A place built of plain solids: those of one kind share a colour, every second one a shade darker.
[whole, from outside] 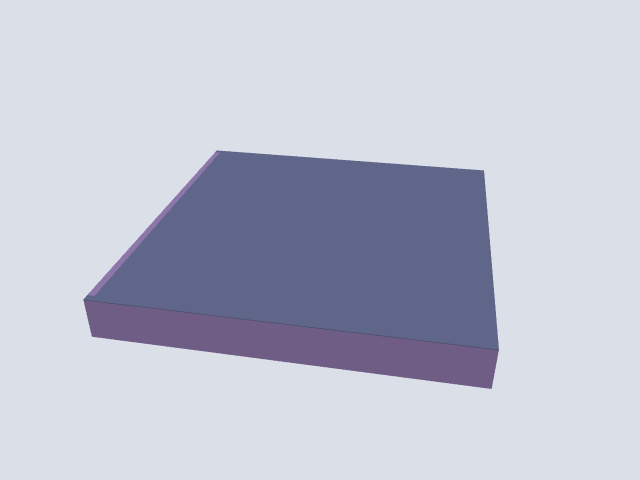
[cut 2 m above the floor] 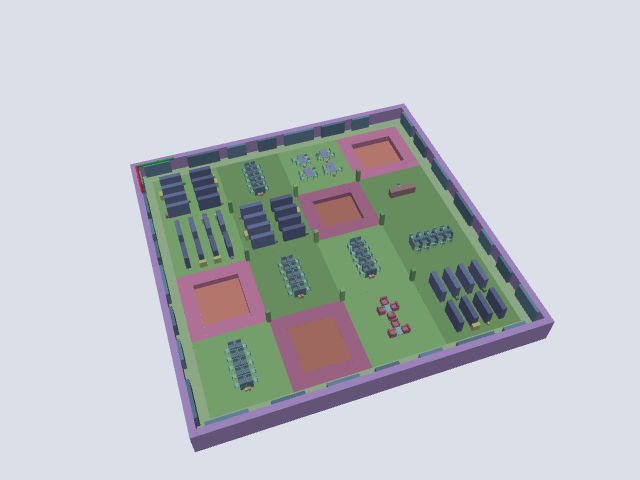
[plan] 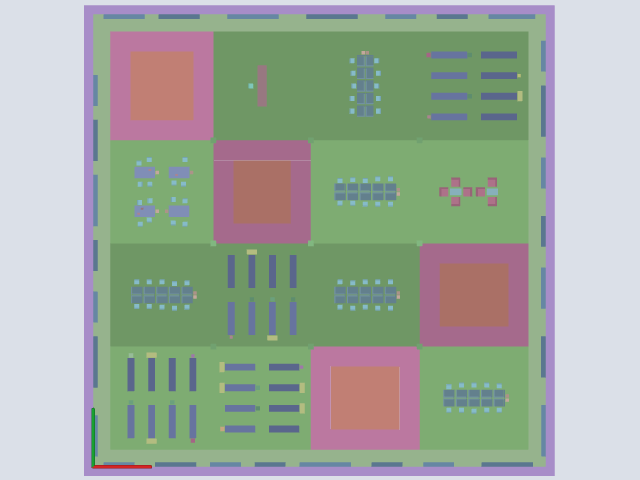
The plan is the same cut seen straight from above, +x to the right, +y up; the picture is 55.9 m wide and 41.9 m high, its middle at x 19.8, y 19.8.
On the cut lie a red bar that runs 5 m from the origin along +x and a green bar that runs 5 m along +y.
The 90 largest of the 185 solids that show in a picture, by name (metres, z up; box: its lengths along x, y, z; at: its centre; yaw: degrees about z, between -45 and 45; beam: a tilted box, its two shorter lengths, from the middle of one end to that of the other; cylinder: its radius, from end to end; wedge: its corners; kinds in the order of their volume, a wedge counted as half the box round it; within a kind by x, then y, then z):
{
 "floor_bay_1": {"box": [9.0, 9.0, 1.5], "at": [6.0, 6.0, -0.75]},
 "floor_bay_2": {"box": [9.0, 9.0, 1.5], "at": [6.0, 15.0, -0.75]},
 "floor_bay_3": {"box": [9.0, 9.0, 1.5], "at": [6.0, 24.0, -0.75]},
 "floor_bay_4": {"box": [8.5, 9.0, 1.5], "at": [14.75, 6.0, -0.75]},
 "floor_bay_5": {"box": [8.5, 9.0, 1.5], "at": [14.75, 15.0, -0.75]},
 "floor_bay_6": {"box": [8.5, 9.5, 1.5], "at": [14.75, 33.25, -0.75]},
 "floor_bay_7": {"box": [9.5, 9.0, 1.5], "at": [23.75, 15.0, -0.75]},
 "floor_bay_8": {"box": [9.5, 9.0, 1.5], "at": [23.75, 24.0, -0.75]},
 "floor_bay_9": {"box": [9.5, 9.5, 1.5], "at": [23.75, 33.25, -0.75]},
 "floor_bay_10": {"box": [9.5, 9.0, 1.5], "at": [33.25, 6.0, -0.75]},
 "floor_bay_11": {"box": [9.5, 9.0, 1.5], "at": [33.25, 24.0, -0.75]},
 "floor_bay_12": {"box": [9.5, 9.5, 1.5], "at": [33.25, 33.25, -0.75]},
 "wall_1": {"box": [0.8, 39.5, 4.8], "at": [-0.4, 19.75, 0.9]},
 "wall_2": {"box": [41.1, 0.8, 4.8], "at": [19.75, -0.4, 0.9]},
 "wall_3": {"box": [41.1, 0.8, 4.8], "at": [19.75, 39.9, 0.9]},
 "wall_4": {"box": [0.8, 39.5, 4.8], "at": [39.9, 19.75, 0.9]},
 "floor_aisle_1": {"box": [1.5, 36.5, 1.5], "at": [0.75, 19.75, -0.75]},
 "floor_aisle_2": {"box": [39.5, 1.5, 1.5], "at": [19.75, 0.75, -0.75]},
 "floor_aisle_3": {"box": [39.5, 1.5, 1.5], "at": [19.75, 38.75, -0.75]},
 "floor_aisle_4": {"box": [1.5, 36.5, 1.5], "at": [38.75, 19.75, -0.75]},
 "floor_rim_1": {"box": [1.75, 6.0, 1.5], "at": [2.37, 33.25, -0.75]},
 "floor_rim_2": {"box": [9.0, 1.75, 1.5], "at": [6.0, 29.37, -0.75]},
 "floor_rim_3": {"box": [9.0, 1.75, 1.5], "at": [6.0, 37.13, -0.75]},
 "floor_rim_4": {"box": [1.75, 6.0, 1.5], "at": [9.63, 33.25, -0.75]},
 "floor_rim_5": {"box": [1.75, 5.5, 1.5], "at": [11.37, 24.0, -0.75]},
 "floor_rim_6": {"box": [8.5, 1.75, 1.5], "at": [14.75, 20.37, -0.75]},
 "floor_rim_7": {"box": [8.5, 1.75, 1.5], "at": [14.75, 27.63, -0.75]},
 "floor_rim_8": {"box": [1.75, 5.5, 1.5], "at": [18.13, 24.0, -0.75]},
 "floor_rim_9": {"box": [1.75, 5.5, 1.5], "at": [19.87, 6.0, -0.75]},
 "floor_rim_10": {"box": [9.5, 1.75, 1.5], "at": [23.75, 2.37, -0.75]},
 "floor_rim_11": {"box": [9.5, 1.75, 1.5], "at": [23.75, 9.63, -0.75]},
 "floor_rim_12": {"box": [1.75, 5.5, 1.5], "at": [27.63, 6.0, -0.75]},
 "floor_rim_13": {"box": [1.75, 5.5, 1.5], "at": [29.37, 15.0, -0.75]},
 "floor_rim_14": {"box": [9.5, 1.75, 1.5], "at": [33.25, 11.37, -0.75]},
 "floor_rim_15": {"box": [9.5, 1.75, 1.5], "at": [33.25, 18.63, -0.75]},
 "floor_rim_16": {"box": [1.75, 5.5, 1.5], "at": [37.13, 15.0, -0.75]},
 "ceil_hall_1": {"box": [41.1, 41.1, 0.1], "at": [19.75, 19.75, 3.25]},
 "range_1": {"box": [0.6, 2.9, 2.1], "at": [3.3, 3.95, 1.05]},
 "range_2": {"box": [0.6, 2.9, 2.1], "at": [3.3, 8.05, 1.05]},
 "range_3": {"box": [0.6, 2.9, 2.1], "at": [5.1, 3.95, 1.05]},
 "range_4": {"box": [0.6, 2.9, 2.1], "at": [5.1, 8.05, 1.05]},
 "range_5": {"box": [0.6, 2.9, 2.1], "at": [6.9, 3.95, 1.05]},
 "range_6": {"box": [0.6, 2.9, 2.1], "at": [6.9, 8.05, 1.05]},
 "range_7": {"box": [0.6, 2.9, 2.1], "at": [8.7, 3.95, 1.05]},
 "range_8": {"box": [0.6, 2.9, 2.1], "at": [8.7, 8.05, 1.05]},
 "range_9": {"box": [0.6, 2.9, 2.1], "at": [12.05, 12.95, 1.05]},
 "range_10": {"box": [0.6, 2.9, 2.1], "at": [12.05, 17.05, 1.05]},
 "range_11": {"box": [2.65, 0.6, 2.1], "at": [12.82, 3.3, 1.05]},
 "range_12": {"box": [2.65, 0.6, 2.1], "at": [12.82, 5.1, 1.05]},
 "range_13": {"box": [2.65, 0.6, 2.1], "at": [12.82, 6.9, 1.05]},
 "range_14": {"box": [2.65, 0.6, 2.1], "at": [12.82, 8.7, 1.05]},
 "range_15": {"box": [0.6, 2.9, 2.1], "at": [13.85, 12.95, 1.05]},
 "range_16": {"box": [0.6, 2.9, 2.1], "at": [13.85, 17.05, 1.05]},
 "range_17": {"box": [0.6, 2.9, 2.1], "at": [15.65, 12.95, 1.05]},
 "range_18": {"box": [0.6, 2.9, 2.1], "at": [15.65, 17.05, 1.05]},
 "range_19": {"box": [2.65, 0.6, 2.1], "at": [16.68, 3.3, 1.05]},
 "range_20": {"box": [2.65, 0.6, 2.1], "at": [16.68, 5.1, 1.05]},
 "range_21": {"box": [2.65, 0.6, 2.1], "at": [16.68, 6.9, 1.05]},
 "range_22": {"box": [2.65, 0.6, 2.1], "at": [16.68, 8.7, 1.05]},
 "range_23": {"box": [0.6, 2.9, 2.1], "at": [17.45, 12.95, 1.05]},
 "range_24": {"box": [0.6, 2.9, 2.1], "at": [17.45, 17.05, 1.05]},
 "range_25": {"box": [3.15, 0.6, 2.1], "at": [31.07, 30.55, 1.05]},
 "range_26": {"box": [3.15, 0.6, 2.1], "at": [31.07, 32.35, 1.05]},
 "range_27": {"box": [3.15, 0.6, 2.1], "at": [31.07, 34.15, 1.05]},
 "range_28": {"box": [3.15, 0.6, 2.1], "at": [31.07, 35.95, 1.05]},
 "range_29": {"box": [3.15, 0.6, 2.1], "at": [35.42, 30.55, 1.05]},
 "range_30": {"box": [3.15, 0.6, 2.1], "at": [35.42, 32.35, 1.05]},
 "range_31": {"box": [3.15, 0.6, 2.1], "at": [35.42, 34.15, 1.05]},
 "range_32": {"box": [3.15, 0.6, 2.1], "at": [35.42, 35.95, 1.05]},
 "floor_well_1": {"box": [5.5, 6.0, 0.6], "at": [6.0, 33.25, -1.2]},
 "floor_well_2": {"box": [5.0, 5.5, 0.8], "at": [14.75, 24.0, -1.1]},
 "floor_well_3": {"box": [6.0, 5.5, 0.68], "at": [23.75, 6.0, -1.16]},
 "floor_well_4": {"box": [6.0, 5.5, 1.5], "at": [33.25, 15.0, -0.75]},
 "wallshelf_1": {"box": [0.4, 3.6, 2.1], "at": [0.2, 2.7, 1.05]},
 "wallshelf_2": {"box": [0.4, 4.5, 2.1], "at": [0.2, 9.15, 1.05]},
 "wallshelf_3": {"box": [0.4, 4.5, 2.1], "at": [0.2, 23.25, 1.05]},
 "wallshelf_4": {"box": [0.4, 3.6, 2.1], "at": [0.2, 28.5, 1.05]},
 "wallshelf_5": {"box": [3.6, 0.4, 2.1], "at": [2.7, 39.3, 1.05]},
 "wallshelf_6": {"box": [3.6, 0.4, 2.1], "at": [7.2, 0.2, 1.05]},
 "wallshelf_7": {"box": [3.6, 0.4, 2.1], "at": [7.5, 39.3, 1.05]},
 "wallshelf_8": {"box": [4.5, 0.4, 2.1], "at": [13.95, 39.3, 1.05]},
 "wallshelf_9": {"box": [4.5, 0.4, 2.1], "at": [20.25, 0.2, 1.05]},
 "wallshelf_10": {"box": [4.5, 0.4, 2.1], "at": [20.85, 39.3, 1.05]},
 "wallshelf_11": {"box": [4.5, 0.4, 2.1], "at": [36.15, 0.2, 1.05]},
 "wallshelf_12": {"box": [4.1, 0.4, 2.1], "at": [36.55, 39.3, 1.05]},
 "wallshelf_13": {"box": [0.4, 4.5, 2.1], "at": [39.3, 3.15, 1.05]},
 "wallshelf_14": {"box": [0.4, 3.6, 2.1], "at": [39.3, 9.6, 1.05]},
 "wallshelf_15": {"box": [0.4, 3.6, 2.1], "at": [39.3, 15.6, 1.05]},
 "wallshelf_16": {"box": [0.4, 4.5, 2.1], "at": [39.3, 31.05, 1.05]},
 "desk_counter_1": {"box": [0.8, 3.6, 1.05], "at": [14.75, 33.25, 0.53]}
}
